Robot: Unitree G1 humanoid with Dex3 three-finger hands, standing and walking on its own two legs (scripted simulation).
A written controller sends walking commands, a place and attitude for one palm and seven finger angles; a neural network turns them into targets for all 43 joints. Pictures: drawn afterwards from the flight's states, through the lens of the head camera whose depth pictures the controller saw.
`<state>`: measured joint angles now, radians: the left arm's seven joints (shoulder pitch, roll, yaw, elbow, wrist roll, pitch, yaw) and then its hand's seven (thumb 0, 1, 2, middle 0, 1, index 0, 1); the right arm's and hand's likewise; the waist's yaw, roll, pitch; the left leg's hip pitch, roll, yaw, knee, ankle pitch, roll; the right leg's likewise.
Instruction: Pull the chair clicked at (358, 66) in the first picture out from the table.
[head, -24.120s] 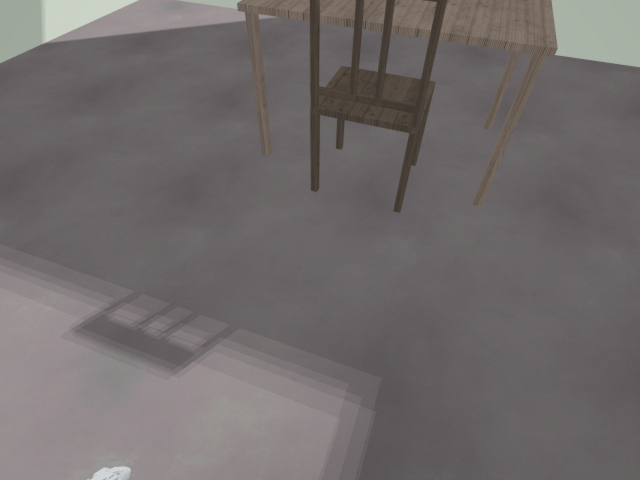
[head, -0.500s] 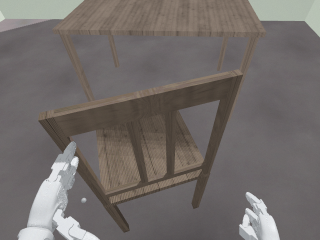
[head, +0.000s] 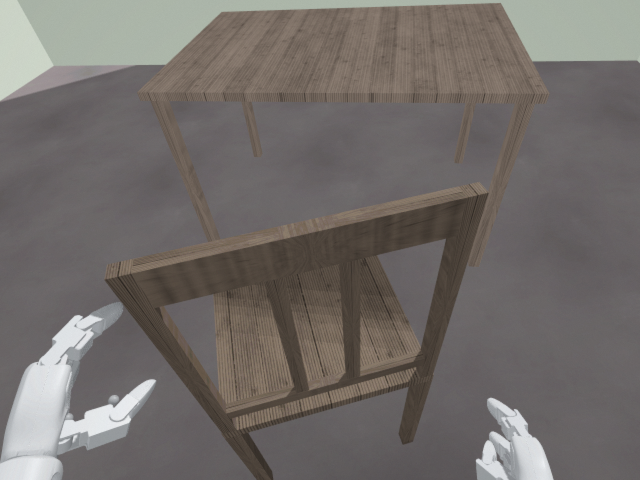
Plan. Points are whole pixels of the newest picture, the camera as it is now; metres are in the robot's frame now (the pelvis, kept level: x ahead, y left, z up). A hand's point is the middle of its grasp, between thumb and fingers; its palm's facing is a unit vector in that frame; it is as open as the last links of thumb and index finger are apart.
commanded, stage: draw the hand back to the body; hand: left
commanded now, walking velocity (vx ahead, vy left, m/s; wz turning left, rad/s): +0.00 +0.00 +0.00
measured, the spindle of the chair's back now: (290, 342) +0.33 +0.11 -0.06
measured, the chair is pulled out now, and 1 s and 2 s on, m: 0.62 0.62 0.62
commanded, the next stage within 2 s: step back with the hand held close in 0.52 s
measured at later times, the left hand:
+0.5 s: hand (75, 348) +0.19 +0.26 +0.15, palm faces +0.45 -0.77 -0.46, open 7.4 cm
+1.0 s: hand (67, 345) +0.19 +0.27 +0.15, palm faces +0.31 -0.77 -0.56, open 7.4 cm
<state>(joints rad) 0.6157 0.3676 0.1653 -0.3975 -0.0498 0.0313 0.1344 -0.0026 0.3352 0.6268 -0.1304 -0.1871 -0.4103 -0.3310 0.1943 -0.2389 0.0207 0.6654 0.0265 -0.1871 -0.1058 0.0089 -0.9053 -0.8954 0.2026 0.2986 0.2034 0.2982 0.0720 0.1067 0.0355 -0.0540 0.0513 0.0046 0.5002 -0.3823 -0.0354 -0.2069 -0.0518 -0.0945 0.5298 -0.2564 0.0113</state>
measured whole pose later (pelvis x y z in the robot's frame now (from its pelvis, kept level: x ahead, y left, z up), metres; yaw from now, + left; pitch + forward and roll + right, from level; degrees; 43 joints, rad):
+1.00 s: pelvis -0.03 +0.03 +0.00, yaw -3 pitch +0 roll +1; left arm 0.59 0.42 0.39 -0.48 -0.04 -0.13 0.14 0.01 0.89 0.90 -0.21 -0.30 -0.22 -0.31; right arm 0.15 -0.22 -0.02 0.60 0.03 -0.06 -0.09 0.01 -0.91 -0.90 0.20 0.30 0.20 0.30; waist 0.00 0.03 0.07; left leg -0.13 0.00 0.08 0.45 -0.31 0.01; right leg -0.31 -0.08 -0.01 0.47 -0.15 0.05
